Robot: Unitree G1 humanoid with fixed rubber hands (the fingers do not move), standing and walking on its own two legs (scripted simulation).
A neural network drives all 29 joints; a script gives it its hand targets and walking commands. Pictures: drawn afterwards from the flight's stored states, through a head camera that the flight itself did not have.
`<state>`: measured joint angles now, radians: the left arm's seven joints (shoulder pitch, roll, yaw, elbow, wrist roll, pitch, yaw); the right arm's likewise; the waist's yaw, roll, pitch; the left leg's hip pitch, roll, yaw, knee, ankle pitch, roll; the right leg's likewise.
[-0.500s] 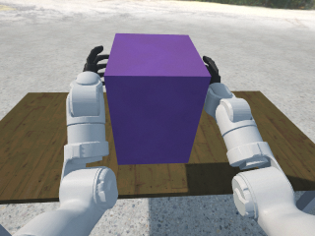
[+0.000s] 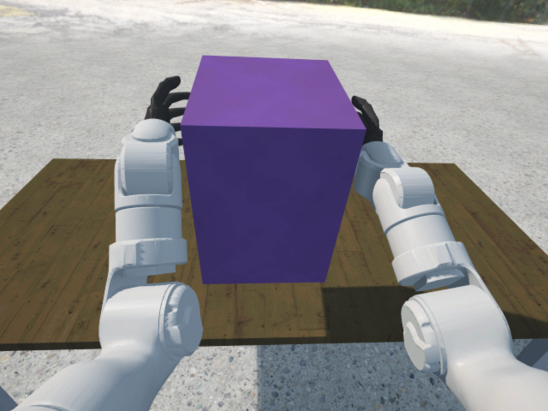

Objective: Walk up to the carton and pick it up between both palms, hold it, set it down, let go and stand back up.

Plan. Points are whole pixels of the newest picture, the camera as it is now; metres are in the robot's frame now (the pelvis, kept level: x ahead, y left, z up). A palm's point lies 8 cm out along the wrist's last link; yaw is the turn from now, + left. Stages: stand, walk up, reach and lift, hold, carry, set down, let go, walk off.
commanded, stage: hold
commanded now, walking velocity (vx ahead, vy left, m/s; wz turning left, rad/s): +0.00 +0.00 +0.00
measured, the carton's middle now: (265, 171) +0.39 +0.01 +0.22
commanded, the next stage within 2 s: none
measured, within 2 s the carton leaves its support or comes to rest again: neither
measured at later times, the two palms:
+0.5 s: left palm (163, 129) +0.37 +0.14 +0.30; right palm (370, 150) +0.36 -0.14 +0.27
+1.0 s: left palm (162, 130) +0.36 +0.14 +0.30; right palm (371, 150) +0.36 -0.14 +0.27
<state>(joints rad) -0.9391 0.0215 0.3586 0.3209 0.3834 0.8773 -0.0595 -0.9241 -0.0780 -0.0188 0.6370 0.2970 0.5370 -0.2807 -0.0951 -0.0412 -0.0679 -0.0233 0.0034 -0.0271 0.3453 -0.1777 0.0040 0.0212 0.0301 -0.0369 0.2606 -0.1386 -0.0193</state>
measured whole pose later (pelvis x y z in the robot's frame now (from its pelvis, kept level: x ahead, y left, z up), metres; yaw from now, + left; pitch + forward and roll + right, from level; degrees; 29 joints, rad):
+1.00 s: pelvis +0.00 +0.00 +0.00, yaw +0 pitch -9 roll -1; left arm -0.93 0.01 0.36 0.29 0.38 0.88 -0.06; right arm -0.92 -0.08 -0.02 0.61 0.31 0.55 -0.29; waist -0.10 -0.04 -0.07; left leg -0.02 0.00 -0.03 0.35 -0.18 0.01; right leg 0.03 0.03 -0.03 0.26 -0.14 -0.02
